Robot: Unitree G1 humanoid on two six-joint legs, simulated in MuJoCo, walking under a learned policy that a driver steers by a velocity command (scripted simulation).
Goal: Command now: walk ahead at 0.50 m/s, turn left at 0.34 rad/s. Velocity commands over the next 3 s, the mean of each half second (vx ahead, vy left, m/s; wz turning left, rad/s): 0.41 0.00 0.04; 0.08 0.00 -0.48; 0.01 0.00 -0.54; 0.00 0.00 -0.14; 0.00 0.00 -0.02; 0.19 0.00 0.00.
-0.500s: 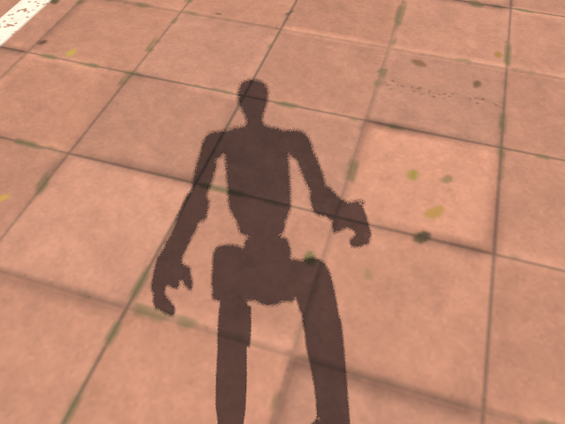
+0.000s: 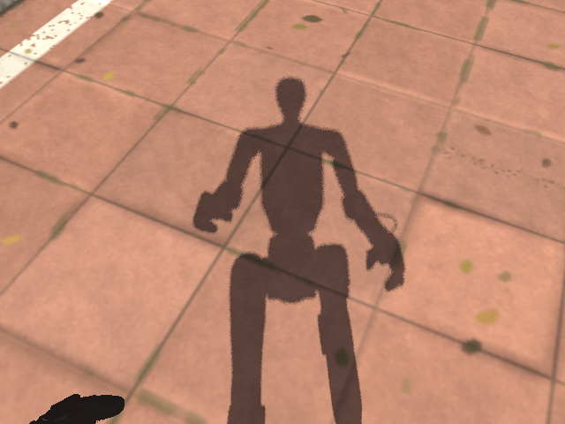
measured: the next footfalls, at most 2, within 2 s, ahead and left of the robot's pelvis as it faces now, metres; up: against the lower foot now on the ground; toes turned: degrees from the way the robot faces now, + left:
right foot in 0.12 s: +0.25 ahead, -0.14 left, +0.00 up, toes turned +3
left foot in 0.56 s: +0.46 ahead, +0.08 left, +0.00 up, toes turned -7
